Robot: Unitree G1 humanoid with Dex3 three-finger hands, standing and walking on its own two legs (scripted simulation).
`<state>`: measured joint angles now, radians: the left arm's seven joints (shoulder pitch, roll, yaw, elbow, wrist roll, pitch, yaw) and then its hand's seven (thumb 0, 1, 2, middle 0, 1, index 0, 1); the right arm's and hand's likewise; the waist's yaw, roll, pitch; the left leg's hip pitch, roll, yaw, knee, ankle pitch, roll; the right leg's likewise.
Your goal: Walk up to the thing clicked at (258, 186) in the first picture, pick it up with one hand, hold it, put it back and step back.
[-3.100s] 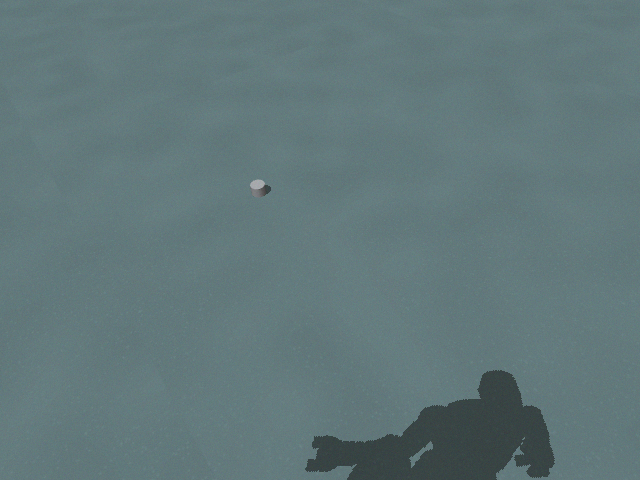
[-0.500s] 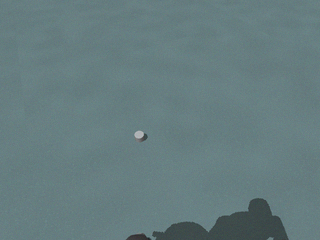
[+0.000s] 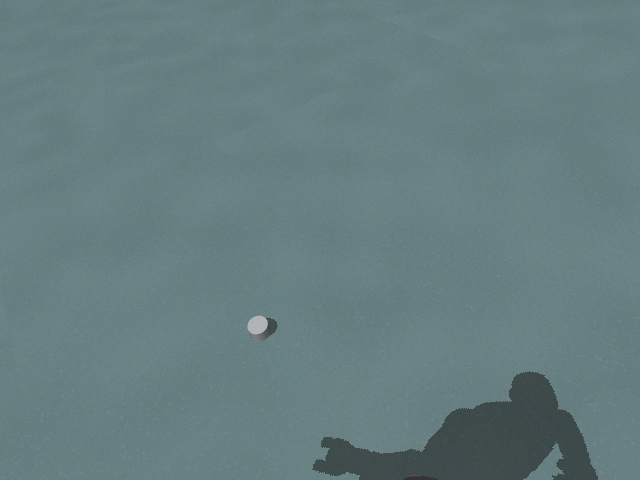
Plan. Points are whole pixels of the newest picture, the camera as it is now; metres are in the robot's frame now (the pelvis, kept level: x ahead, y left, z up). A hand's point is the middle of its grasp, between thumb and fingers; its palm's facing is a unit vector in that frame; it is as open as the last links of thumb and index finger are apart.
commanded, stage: walk up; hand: left
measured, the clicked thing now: (259, 328) +0.73 +0.30 -0.73
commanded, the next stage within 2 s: none
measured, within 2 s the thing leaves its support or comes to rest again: neither
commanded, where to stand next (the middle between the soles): +0.35 +0.05 m, yaw +1 degrees
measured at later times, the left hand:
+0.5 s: hand out of the picture +0.15 +0.32 -0.15, palm faces +0.01 -0.93 -0.36, open 7.4 cm
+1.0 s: hand (162, 369) +0.33 +0.30 -0.14, palm faces -0.07 -0.92 -0.39, open 7.4 cm
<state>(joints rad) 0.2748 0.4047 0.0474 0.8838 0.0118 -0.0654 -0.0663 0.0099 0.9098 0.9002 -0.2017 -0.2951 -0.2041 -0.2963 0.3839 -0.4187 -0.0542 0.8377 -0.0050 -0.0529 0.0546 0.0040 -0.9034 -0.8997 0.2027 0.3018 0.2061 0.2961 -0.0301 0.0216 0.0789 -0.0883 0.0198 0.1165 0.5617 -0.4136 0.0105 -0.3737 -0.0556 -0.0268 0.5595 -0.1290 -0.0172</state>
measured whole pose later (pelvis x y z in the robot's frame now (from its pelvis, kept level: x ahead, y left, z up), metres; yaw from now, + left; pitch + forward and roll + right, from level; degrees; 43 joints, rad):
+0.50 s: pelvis +0.13 +0.04 +0.00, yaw +2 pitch -3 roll -1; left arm 0.37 0.45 0.05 0.86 0.01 -0.06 -0.04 0.01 0.91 0.90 -0.21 -0.30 -0.21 -0.30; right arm 0.30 -0.41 -0.08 0.89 -0.03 -0.05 0.08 0.00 -0.91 -0.90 0.20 0.30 0.20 0.30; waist 0.03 -0.03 0.06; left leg -0.36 0.05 0.05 0.61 -0.20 0.01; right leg -0.19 -0.08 -0.05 0.65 -0.39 -0.02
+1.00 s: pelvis +0.24 +0.04 +0.00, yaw -1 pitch -4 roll +0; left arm 0.21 0.37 0.03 0.90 0.01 -0.06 -0.02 0.01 0.91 0.90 -0.20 -0.29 -0.20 -0.30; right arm 0.28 -0.39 -0.02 0.87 0.01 -0.02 0.01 0.00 -0.91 -0.90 0.20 0.30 0.20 0.30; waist -0.01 0.05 0.15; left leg -0.24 0.03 0.05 0.79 -0.49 0.04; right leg -0.36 -0.01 -0.03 0.60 -0.18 -0.02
